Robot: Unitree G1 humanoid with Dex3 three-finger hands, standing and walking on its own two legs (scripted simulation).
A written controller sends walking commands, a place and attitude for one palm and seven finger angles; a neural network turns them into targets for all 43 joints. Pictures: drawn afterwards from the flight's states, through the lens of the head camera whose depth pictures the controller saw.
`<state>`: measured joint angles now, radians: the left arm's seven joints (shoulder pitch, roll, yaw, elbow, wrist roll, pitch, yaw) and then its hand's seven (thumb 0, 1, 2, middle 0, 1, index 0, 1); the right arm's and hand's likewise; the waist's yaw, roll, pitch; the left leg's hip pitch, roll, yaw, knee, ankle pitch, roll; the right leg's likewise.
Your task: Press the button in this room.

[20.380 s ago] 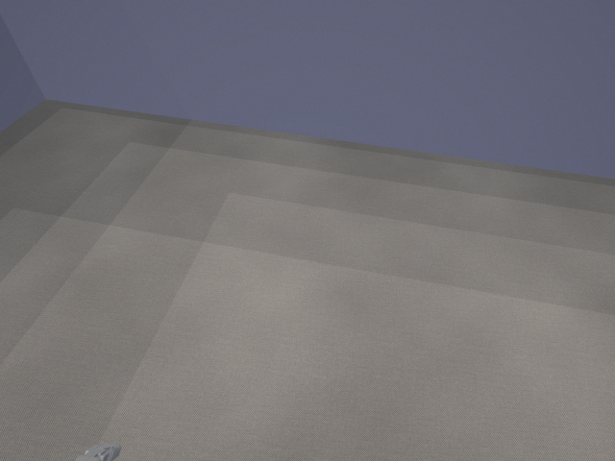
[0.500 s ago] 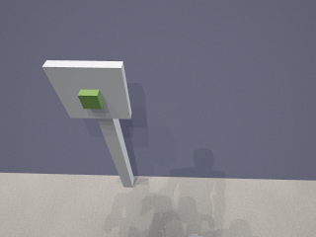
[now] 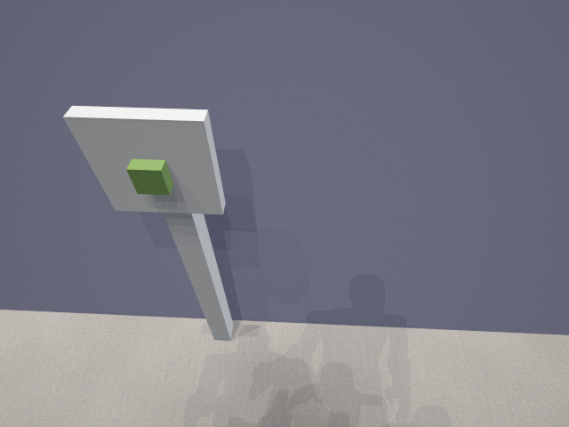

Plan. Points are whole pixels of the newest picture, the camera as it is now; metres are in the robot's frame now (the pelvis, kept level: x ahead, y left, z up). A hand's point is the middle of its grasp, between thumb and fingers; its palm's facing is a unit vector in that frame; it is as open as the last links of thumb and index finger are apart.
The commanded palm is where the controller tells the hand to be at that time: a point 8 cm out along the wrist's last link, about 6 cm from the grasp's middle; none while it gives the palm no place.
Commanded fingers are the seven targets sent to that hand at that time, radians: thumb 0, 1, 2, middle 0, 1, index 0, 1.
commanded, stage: come to a stop and stand still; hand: left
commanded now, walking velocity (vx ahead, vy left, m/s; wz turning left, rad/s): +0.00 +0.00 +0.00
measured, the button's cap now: (151, 175) +0.47 +0.26 +0.08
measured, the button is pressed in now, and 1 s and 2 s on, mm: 0 0 0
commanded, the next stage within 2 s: look again from close up in 0.28 s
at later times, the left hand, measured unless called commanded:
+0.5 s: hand out of the picture +0.00 +0.18 -0.16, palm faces +0.03 -0.97 -0.22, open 7.4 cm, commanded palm none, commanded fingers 0.00 0.90 0.90 -0.20 -0.30 -0.20 -0.30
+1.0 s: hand out of the picture +0.02 +0.18 -0.16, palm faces +0.09 -0.97 -0.21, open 7.3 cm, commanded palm +0.11 +0.22 -0.06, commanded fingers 0.00 0.90 0.90 -0.28 -0.39 -0.28 -0.39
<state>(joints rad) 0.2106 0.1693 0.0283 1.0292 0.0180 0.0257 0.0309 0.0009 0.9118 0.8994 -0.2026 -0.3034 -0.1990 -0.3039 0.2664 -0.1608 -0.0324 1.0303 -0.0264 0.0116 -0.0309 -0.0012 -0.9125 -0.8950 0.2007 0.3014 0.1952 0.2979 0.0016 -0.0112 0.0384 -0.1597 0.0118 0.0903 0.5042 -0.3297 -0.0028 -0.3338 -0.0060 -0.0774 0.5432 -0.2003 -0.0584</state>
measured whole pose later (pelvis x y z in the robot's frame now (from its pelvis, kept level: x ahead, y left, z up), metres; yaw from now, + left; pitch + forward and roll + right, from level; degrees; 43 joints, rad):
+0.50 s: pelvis +0.00 +0.01 +0.00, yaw +0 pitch -1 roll +1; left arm 0.32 0.12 0.00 1.12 0.01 -0.01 0.03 0.01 0.91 0.90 -0.20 -0.30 -0.20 -0.30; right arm 0.41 -0.14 0.00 1.06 -0.02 -0.02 -0.02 0.00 -0.91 -0.89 0.20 0.30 0.20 0.30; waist -0.01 0.05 -0.02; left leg -0.15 0.00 0.09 0.49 -0.32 0.01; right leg -0.31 -0.01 -0.07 0.51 -0.18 -0.05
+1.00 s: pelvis +0.02 +0.01 +0.00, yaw +0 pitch -1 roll +1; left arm 0.33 0.13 0.00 1.00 -0.03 0.04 0.05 0.02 0.94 0.90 -0.20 -0.30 -0.20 -0.30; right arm 0.35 -0.15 0.02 1.09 -0.01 -0.03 -0.03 0.00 -0.91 -0.89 0.20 0.30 0.20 0.30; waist 0.00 0.03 0.05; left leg -0.10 0.01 0.08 0.45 -0.32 0.00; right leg -0.27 0.00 -0.08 0.48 -0.19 -0.05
